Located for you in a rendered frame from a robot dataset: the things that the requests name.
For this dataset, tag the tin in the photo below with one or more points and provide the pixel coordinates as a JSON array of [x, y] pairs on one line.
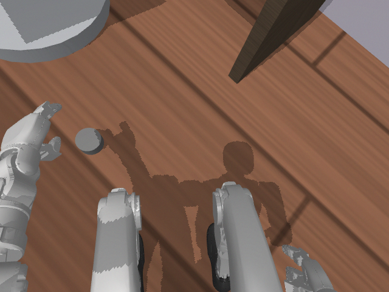
[[89, 141]]

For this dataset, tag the right robot foot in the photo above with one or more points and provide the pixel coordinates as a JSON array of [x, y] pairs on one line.
[[220, 284]]

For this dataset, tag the right robot hand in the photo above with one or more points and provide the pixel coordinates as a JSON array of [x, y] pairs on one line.
[[311, 279]]

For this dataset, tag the left robot hand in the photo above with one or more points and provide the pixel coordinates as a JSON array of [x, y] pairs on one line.
[[32, 129]]

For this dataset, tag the left robot arm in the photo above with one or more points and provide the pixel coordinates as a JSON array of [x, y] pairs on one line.
[[19, 172]]

